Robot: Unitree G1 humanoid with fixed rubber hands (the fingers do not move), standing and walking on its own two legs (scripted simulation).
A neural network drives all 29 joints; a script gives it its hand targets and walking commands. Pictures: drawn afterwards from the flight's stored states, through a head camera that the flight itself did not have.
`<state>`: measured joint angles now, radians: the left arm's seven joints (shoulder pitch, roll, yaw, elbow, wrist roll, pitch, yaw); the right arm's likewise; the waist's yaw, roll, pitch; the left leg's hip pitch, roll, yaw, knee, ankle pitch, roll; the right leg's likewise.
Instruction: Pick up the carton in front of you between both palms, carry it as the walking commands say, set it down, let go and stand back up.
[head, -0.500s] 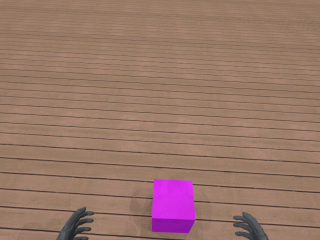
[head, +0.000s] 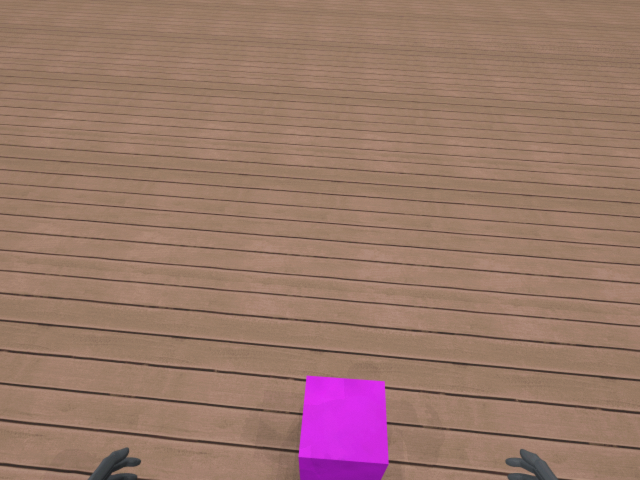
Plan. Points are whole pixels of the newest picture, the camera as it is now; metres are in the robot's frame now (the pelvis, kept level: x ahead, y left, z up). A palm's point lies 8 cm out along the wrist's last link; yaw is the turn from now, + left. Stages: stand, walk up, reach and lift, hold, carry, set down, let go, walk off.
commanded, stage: stand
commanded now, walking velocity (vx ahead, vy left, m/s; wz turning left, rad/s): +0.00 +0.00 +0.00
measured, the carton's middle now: (341, 433) +0.42 -0.05 -0.65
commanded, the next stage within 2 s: none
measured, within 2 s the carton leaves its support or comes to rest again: neither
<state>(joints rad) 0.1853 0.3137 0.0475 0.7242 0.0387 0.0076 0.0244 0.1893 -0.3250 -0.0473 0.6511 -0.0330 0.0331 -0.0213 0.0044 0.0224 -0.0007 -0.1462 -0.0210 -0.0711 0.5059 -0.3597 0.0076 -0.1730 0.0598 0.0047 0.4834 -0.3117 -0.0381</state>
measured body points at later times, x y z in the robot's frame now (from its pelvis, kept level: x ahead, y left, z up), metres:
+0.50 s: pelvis -0.02 +0.01 +0.01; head -0.03 +0.01 +0.46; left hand +0.11 +0.31 -0.09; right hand +0.11 -0.29 -0.09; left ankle -0.06 +0.12 -0.74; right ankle -0.04 -0.10 -0.74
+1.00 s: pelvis -0.03 +0.01 +0.01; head -0.04 +0.01 +0.46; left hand +0.08 +0.32 -0.10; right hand +0.08 -0.29 -0.10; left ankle -0.06 +0.12 -0.74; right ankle -0.04 -0.10 -0.74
